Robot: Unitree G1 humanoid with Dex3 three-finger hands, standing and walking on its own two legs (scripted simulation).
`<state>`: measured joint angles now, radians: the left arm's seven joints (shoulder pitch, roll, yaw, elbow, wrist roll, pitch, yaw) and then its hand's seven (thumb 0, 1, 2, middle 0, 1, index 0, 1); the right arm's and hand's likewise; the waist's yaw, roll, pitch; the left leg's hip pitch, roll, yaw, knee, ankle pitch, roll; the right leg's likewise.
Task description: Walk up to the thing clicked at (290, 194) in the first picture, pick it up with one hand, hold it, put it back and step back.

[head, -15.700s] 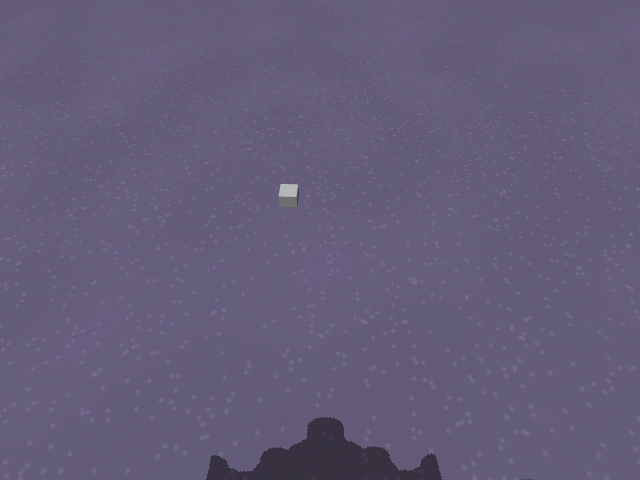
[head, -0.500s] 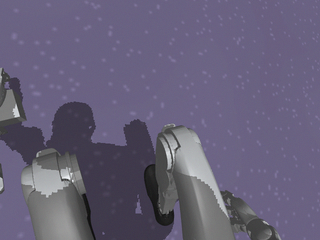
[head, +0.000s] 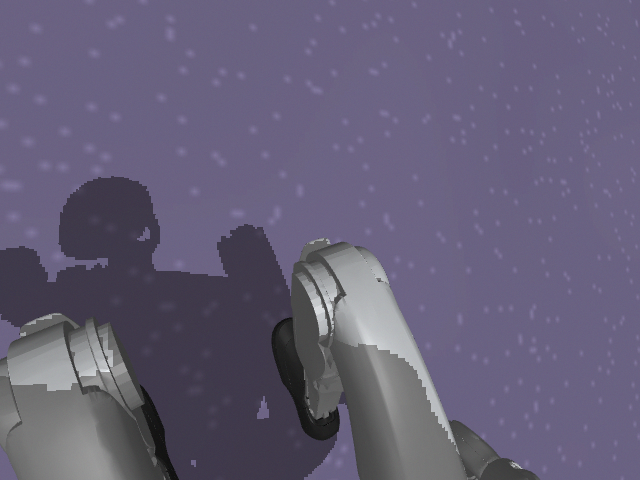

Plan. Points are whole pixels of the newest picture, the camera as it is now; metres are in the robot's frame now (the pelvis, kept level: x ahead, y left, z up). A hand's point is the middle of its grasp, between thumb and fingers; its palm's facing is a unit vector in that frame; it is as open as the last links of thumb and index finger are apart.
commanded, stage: rest palm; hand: left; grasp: from above
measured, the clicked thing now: out of the picture +0.43 +0.34 -0.27
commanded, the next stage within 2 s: close in 0.50 s
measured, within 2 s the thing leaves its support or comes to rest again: neither
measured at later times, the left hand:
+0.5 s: hand out of the picture +0.42 +0.33 -0.24, palm faces -0.43 -0.17 -0.89, open 14.3 cm
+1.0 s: hand out of the picture +0.42 +0.34 -0.24, palm faces -0.43 -0.17 -0.89, open 13.3 cm
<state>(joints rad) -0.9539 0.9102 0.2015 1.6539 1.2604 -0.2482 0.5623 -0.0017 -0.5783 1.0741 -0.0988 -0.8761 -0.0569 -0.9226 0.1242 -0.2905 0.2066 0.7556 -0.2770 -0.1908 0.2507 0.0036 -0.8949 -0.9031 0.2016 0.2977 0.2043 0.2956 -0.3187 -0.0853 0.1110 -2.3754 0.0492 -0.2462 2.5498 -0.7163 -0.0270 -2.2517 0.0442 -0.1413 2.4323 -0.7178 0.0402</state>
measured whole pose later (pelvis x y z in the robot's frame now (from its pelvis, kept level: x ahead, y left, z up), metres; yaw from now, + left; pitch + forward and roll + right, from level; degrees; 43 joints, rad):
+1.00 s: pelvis +0.00 +0.01 +0.00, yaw -2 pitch +27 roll -13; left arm -1.00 0.98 0.17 1.73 1.26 -0.22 0.63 0.00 -0.38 0.95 -0.21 -0.87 -0.19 -0.89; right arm 0.07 -0.33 0.26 0.72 -0.29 -0.25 0.28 0.00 -0.89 -0.90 0.20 0.30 0.20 0.30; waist -0.34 -0.13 0.14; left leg -2.36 0.05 -0.28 2.57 -0.72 -0.02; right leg -2.22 0.06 -0.17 2.42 -0.70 0.06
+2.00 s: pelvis -0.01 +0.01 +0.00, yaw -2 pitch +27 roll -13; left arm -0.97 0.99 0.15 1.71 1.27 -0.26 0.61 -0.01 -0.10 0.66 -0.50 -0.71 -0.54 -0.72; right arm 0.07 -0.33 0.28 0.70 -0.29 -0.22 0.26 0.00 -0.89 -0.90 0.20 0.30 0.20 0.29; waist -0.33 -0.13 0.14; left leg -2.36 0.05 -0.28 2.57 -0.71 -0.01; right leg -2.22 0.07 -0.17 2.41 -0.69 0.06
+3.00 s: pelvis -0.01 +0.00 +0.03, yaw +3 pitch +32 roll -10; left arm -0.91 0.79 0.07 1.34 1.20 -0.21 0.28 -0.01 -0.18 0.66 -0.63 -0.67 -0.67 -0.62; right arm 0.13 -0.31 0.11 0.70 -0.13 -0.06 0.20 0.00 -0.90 -0.90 0.20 0.30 0.20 0.29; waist -0.21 -0.01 -0.02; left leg -2.33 0.04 -0.19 2.42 -0.66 -0.01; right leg -2.21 0.02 -0.10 2.34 -0.69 0.04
